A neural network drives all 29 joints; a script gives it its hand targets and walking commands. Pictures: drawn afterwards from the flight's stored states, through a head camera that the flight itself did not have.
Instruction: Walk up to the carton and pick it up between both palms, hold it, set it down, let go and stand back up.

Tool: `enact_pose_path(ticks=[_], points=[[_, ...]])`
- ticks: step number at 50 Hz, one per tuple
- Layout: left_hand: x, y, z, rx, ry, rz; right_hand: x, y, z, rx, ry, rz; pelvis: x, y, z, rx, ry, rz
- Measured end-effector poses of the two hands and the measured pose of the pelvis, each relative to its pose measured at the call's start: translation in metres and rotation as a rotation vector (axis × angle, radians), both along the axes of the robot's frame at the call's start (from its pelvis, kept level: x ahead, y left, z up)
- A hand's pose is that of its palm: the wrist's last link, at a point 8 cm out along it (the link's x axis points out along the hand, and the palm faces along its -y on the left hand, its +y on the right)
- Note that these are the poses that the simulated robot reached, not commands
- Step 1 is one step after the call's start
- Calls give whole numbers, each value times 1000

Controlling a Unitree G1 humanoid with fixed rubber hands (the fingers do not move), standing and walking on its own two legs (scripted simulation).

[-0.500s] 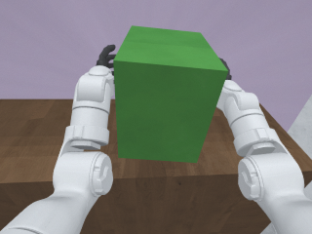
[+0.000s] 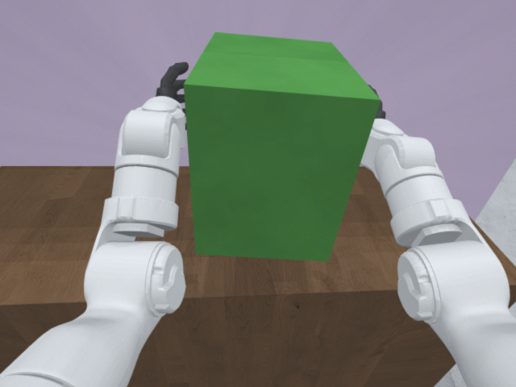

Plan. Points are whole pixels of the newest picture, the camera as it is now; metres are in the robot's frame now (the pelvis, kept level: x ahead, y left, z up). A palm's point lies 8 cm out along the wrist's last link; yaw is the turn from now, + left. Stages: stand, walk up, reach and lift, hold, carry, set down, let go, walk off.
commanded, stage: hold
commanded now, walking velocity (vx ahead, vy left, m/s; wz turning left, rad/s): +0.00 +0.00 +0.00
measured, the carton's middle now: (268, 140) +0.42 +0.02 +0.24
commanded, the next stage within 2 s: none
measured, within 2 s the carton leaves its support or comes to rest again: neither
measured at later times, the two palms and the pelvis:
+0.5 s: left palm (159, 99) +0.37 +0.17 +0.32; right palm (374, 119) +0.38 -0.13 +0.30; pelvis +0.00 +0.00 +0.00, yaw +0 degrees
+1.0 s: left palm (159, 98) +0.36 +0.16 +0.33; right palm (376, 117) +0.38 -0.13 +0.31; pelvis +0.00 +0.00 +0.00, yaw +0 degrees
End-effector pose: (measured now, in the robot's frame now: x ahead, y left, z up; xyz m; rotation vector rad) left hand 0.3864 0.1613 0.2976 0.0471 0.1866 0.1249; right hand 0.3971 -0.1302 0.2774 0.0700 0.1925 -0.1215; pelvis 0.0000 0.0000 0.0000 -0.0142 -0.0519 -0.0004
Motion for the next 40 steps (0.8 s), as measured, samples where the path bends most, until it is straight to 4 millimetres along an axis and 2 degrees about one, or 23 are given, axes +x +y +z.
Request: enact_pose_path(ticks=[23, 40], points=[[-18, 4, 25, -3, -31, 9, -15, 4, 25, -10, -22, 11, -4, 0, 0, -1, -5, 0], [-18, 3, 24, -5, -25, 5, -15, 3, 27, -8, -11, 10, -3, 0, 0, -1, -4, 1]])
